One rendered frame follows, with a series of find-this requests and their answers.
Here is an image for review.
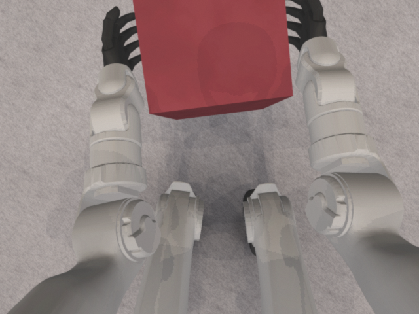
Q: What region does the robot right forearm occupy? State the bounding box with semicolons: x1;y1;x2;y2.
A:
295;36;404;213

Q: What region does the robot left thigh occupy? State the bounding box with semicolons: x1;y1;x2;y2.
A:
134;190;204;314

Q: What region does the right robot upper arm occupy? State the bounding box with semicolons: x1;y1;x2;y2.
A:
305;172;419;314

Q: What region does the robot left forearm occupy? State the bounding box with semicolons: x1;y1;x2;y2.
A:
72;63;147;244

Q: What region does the left robot shin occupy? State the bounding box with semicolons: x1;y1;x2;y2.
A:
155;181;196;216

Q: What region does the left robot upper arm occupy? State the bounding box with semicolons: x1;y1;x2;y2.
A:
7;197;161;314

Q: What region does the robot left hand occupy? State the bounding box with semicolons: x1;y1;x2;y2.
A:
101;6;141;71

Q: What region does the carton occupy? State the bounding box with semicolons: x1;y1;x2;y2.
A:
133;0;293;120

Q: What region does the robot right hand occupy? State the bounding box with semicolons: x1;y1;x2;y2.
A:
285;0;327;52

